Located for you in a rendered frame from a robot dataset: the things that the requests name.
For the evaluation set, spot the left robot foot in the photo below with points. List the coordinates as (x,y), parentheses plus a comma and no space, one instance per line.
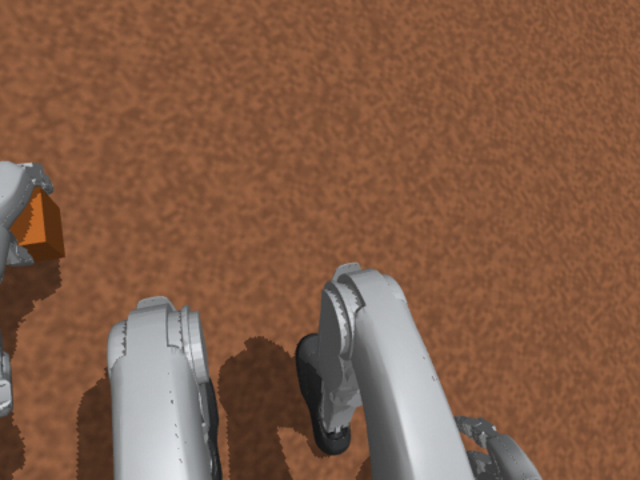
(213,431)

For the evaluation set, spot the cube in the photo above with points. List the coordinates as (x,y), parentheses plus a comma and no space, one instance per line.
(38,228)

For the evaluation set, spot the right robot foot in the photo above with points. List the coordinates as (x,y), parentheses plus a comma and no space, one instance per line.
(310,381)

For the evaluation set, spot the left robot hand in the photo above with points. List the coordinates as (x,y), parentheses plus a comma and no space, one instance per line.
(17,182)

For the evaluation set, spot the right robot hand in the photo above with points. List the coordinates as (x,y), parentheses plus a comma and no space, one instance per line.
(506,460)

